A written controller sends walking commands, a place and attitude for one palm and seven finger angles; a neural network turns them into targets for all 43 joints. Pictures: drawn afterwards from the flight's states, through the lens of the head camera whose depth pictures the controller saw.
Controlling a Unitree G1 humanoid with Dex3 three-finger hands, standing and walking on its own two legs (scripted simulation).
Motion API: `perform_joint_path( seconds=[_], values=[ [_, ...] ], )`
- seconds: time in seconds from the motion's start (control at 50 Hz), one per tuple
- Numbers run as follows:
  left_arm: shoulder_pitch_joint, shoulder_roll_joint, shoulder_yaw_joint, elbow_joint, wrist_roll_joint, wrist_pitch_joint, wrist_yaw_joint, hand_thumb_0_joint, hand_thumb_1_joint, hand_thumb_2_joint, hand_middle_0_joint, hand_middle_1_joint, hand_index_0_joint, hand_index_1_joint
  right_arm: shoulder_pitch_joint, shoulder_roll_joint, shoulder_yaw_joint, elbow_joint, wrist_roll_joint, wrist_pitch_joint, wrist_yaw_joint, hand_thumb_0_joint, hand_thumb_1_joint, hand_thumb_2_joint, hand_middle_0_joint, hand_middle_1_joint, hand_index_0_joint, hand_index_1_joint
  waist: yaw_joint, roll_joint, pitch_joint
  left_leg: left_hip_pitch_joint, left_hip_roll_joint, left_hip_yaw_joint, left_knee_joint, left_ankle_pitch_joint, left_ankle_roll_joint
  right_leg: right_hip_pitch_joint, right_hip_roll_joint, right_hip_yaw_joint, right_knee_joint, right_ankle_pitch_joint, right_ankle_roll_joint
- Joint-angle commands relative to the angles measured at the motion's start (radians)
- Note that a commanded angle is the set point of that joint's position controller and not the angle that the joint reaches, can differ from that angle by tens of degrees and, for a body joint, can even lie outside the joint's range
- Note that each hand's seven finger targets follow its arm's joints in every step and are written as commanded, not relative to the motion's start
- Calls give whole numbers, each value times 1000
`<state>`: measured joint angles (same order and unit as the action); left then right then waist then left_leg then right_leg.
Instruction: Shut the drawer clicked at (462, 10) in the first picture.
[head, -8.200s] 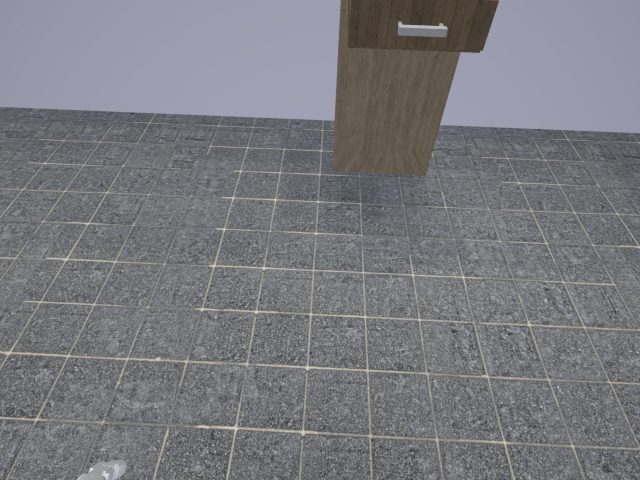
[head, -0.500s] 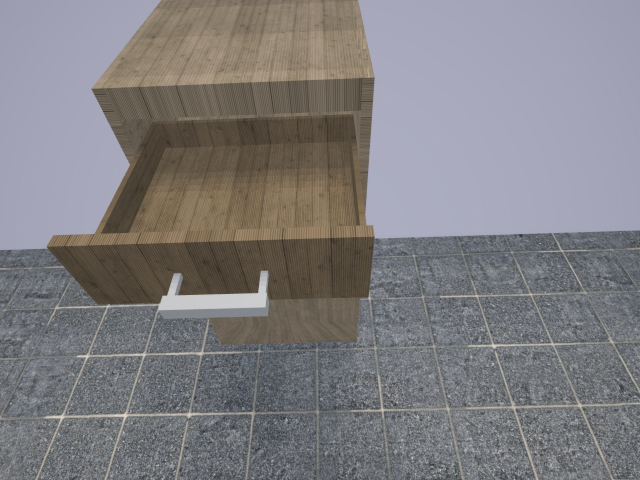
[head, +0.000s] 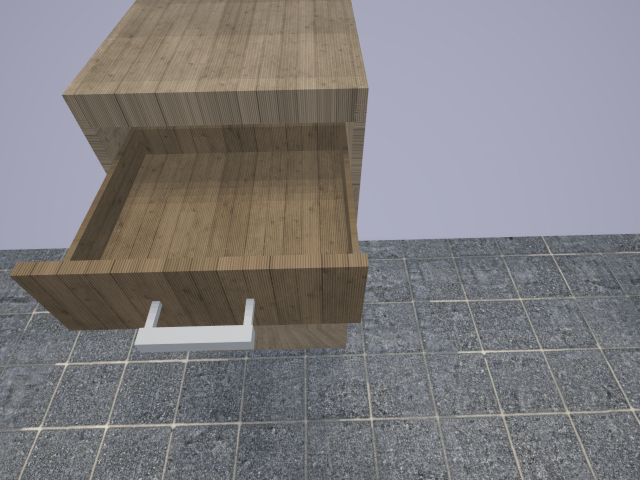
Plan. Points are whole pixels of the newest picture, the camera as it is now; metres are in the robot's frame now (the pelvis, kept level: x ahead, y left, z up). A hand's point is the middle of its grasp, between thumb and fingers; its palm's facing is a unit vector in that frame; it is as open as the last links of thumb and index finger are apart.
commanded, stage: come to a stop and stand still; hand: left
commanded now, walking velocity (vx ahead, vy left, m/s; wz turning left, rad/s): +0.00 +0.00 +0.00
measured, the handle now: (199, 323) +0.30 +0.17 +0.03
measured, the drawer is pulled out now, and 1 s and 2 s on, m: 0.29 0.29 0.29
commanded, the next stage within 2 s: look again from close up in 0.50 s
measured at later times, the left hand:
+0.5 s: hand out of the picture +0.04 +0.16 -0.17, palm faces +0.02 -0.98 -0.21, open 7.3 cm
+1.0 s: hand out of the picture +0.02 +0.15 -0.18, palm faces +0.02 -0.98 -0.20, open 7.3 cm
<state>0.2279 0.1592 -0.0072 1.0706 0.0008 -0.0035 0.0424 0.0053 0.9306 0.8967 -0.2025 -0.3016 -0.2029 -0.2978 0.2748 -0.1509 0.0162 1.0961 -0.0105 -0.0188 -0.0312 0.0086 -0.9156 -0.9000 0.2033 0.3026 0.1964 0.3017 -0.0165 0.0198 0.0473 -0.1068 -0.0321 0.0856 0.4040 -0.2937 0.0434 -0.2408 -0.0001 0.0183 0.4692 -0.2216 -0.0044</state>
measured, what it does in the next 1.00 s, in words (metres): stands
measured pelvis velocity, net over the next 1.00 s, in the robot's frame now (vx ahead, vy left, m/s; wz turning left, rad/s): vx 0.02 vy -0.02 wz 0.00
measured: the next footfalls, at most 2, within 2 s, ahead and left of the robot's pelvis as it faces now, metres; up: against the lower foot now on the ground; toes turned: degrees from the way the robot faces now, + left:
none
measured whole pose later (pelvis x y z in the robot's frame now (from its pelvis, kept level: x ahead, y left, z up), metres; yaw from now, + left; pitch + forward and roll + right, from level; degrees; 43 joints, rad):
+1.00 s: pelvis +0.02 -0.02 +0.00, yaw +0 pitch +0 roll +0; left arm 0.29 0.15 0.00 1.10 0.00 -0.01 0.04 0.01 0.93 0.90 -0.20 -0.30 -0.20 -0.30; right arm 0.31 -0.13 0.01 1.14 -0.01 -0.02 -0.04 0.00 -0.91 -0.90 0.20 0.30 0.20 0.30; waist -0.01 0.00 0.04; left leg -0.07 0.01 0.08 0.39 -0.32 0.01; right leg -0.19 0.04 0.00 0.44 -0.24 -0.04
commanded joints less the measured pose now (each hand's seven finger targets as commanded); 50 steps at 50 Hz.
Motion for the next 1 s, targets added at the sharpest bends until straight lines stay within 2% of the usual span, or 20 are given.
perform_joint_path(
  seconds=[0.0, 0.04, 0.1, 0.14, 0.36, 0.6, 0.66, 0.68, 0.74, 0.82, 0.88, 0.9, 0.96, 0.98],
  values=[
    [61, 95, 14, -31, 5, -19, 0, 0, 900, 900, -200, -300, -200, -300, 68, -103, -20, -15, -2, -15, -6, 0, -900, -900, 200, 300, 200, 300, 8, -22, -25, -20, 138, -115, -68, 267, -4, 59, -94, 98, -37, 268, -50],
    [59, 98, 14, -29, 4, -21, 1, 0, 900, 900, -200, -300, -200, -300, 69, -105, -21, -13, -2, -14, -7, 0, -900, -900, 200, 300, 200, 300, 5, -34, -33, -6, 139, -109, -62, 276, -8, 64, -99, 102, -37, 300, -53],
    [57, 99, 13, -30, 4, -20, 0, 0, 900, 900, -200, -300, -200, -300, 62, -107, -21, -13, -2, -13, -8, 0, -900, -900, 200, 300, 200, 300, 5, -25, -18, -6, 140, -109, -66, 280, -8, 63, -97, 105, -42, 305, -54],
    [58, 101, 14, -28, 4, -21, 1, 0, 900, 900, -200, -300, -200, -300, 60, -108, -20, -11, -2, -13, -9, 0, -900, -900, 200, 300, 200, 300, 4, -12, -32, 6, 142, -105, -64, 295, -11, 71, -98, 104, -40, 318, -55],
    [72, 102, 15, -20, 4, -20, 2, 0, 900, 900, -200, -300, -200, -300, 66, -108, -20, -4, -2, -13, -13, 0, -900, -900, 200, 300, 200, 300, 6, -11, -32, 31, 149, -97, -60, 314, -13, 79, -99, 103, -45, 347, -58],
    [90, 88, 15, -13, 4, -15, 0, 0, 900, 900, -200, -300, -200, -300, 89, -89, -17, 13, -1, -12, -15, 0, -900, -900, 200, 300, 200, 300, 13, -10, 16, -4, 149, -97, -77, 218, -10, 61, -91, 104, -69, 250, -58],
    [94, 88, 14, -10, 5, -18, 1, 0, 900, 900, -200, -300, -200, -300, 101, -83, -17, 15, 0, -13, -14, 0, -900, -900, 200, 300, 200, 300, 11, -30, 5, -3, 146, -95, -73, 207, -11, 67, -93, 111, -71, 269, -60],
    [95, 87, 14, -10, 3, -18, -1, 0, 900, 900, -200, -300, -200, -300, 107, -81, -17, 16, 0, -14, -14, 0, -900, -900, 200, 300, 200, 300, 10, -15, -6, -1, 147, -96, -78, 207, -10, 76, -89, 111, -73, 262, -61],
    [106, 82, 15, -6, 4, -22, 1, 0, 900, 900, -200, -300, -200, -300, 111, -79, -18, 20, 1, -15, -15, 0, -900, -900, 200, 300, 200, 300, 10, -25, -11, 6, 146, -93, -66, 225, -12, 76, -95, 113, -68, 299, -62],
    [109, 77, 14, -3, 4, -20, 2, 0, 900, 900, -200, -300, -200, -300, 115, -70, -16, 27, 0, -14, -16, 0, -900, -900, 200, 300, 200, 300, 11, -19, 18, -9, 147, -94, -72, 208, -12, 61, -91, 114, -73, 273, -63],
    [113, 78, 14, -2, 3, -20, 1, 0, 900, 900, -200, -300, -200, -300, 123, -67, -16, 28, 1, -14, -16, 0, -900, -900, 200, 300, 200, 300, 9, -18, 4, -7, 147, -91, -76, 189, -12, 70, -89, 113, -80, 260, -62],
    [111, 75, 13, -1, 4, -20, 1, 0, 900, 900, -200, -300, -200, -300, 120, -66, -17, 30, 1, -14, -16, 0, -900, -900, 200, 300, 200, 300, 12, -21, 28, -19, 145, -94, -75, 183, -12, 58, -90, 114, -81, 253, -61],
    [119, 74, 12, 0, 5, -22, 2, 0, 900, 900, -200, -300, -200, -300, 129, -62, -16, 31, 2, -14, -15, 0, -900, -900, 200, 300, 200, 300, 10, -25, 9, -15, 143, -94, -71, 177, -12, 68, -92, 117, -85, 253, -62],
    [117, 72, 12, 0, 3, -19, 1, 0, 900, 900, -200, -300, -200, -300, 127, -60, -17, 32, 1, -13, -16, 0, -900, -900, 200, 300, 200, 300, 9, -11, 22, -18, 146, -94, -79, 166, -12, 59, -85, 116, -88, 231, -62]
  ],
)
